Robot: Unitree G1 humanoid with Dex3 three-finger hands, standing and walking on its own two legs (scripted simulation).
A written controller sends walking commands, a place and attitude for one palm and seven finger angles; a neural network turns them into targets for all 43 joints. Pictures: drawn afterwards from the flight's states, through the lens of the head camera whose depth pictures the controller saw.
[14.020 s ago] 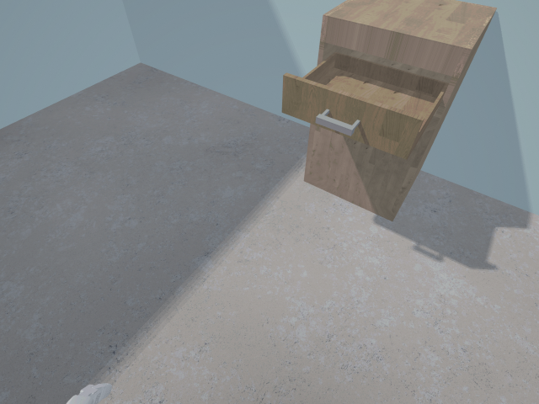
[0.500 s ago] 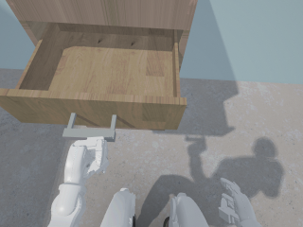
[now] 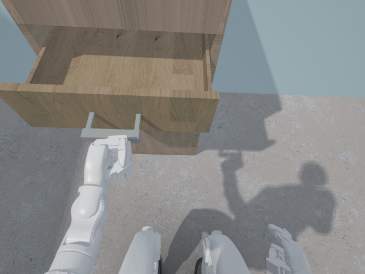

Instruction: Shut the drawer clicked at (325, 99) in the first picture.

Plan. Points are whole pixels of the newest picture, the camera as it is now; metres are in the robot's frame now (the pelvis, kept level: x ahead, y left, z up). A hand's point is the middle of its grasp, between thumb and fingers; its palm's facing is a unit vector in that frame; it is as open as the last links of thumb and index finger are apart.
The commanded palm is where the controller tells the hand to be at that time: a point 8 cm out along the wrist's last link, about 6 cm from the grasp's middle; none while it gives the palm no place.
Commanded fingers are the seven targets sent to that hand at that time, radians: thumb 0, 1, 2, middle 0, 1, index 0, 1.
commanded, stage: push the drawer shut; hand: left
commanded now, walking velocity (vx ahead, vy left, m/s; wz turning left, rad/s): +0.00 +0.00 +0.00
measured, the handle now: (113, 127) +0.42 +0.17 +0.02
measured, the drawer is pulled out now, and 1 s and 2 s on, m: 0.20 0.06 0.00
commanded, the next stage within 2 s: pull the fist back off the drawer in 2.00 s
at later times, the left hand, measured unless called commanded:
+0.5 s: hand (132, 132) +0.41 +0.13 +0.01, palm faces -0.02 -1.00 -0.04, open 3.0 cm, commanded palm +0.40 +0.18 +0.03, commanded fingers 0.00 0.90 0.90 -1.40 -1.60 -1.40 -1.60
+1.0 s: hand (136, 107) +0.48 +0.13 +0.02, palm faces +0.00 -1.00 -0.03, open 3.0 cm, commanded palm +0.47 +0.18 +0.03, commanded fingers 0.00 0.90 0.90 -1.40 -1.60 -1.40 -1.60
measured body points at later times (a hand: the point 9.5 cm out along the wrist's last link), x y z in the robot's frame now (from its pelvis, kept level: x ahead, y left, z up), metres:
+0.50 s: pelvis +0.00 +0.00 +0.00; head +0.14 +0.02 +0.43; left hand +0.41 +0.18 +0.02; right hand +0.12 -0.25 -0.12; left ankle +0.04 +0.10 -0.61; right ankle +0.03 -0.11 -0.61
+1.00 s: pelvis +0.00 +0.00 +0.00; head +0.16 +0.02 +0.42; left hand +0.48 +0.18 +0.02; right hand +0.06 -0.26 -0.13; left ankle +0.04 +0.10 -0.61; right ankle +0.03 -0.11 -0.61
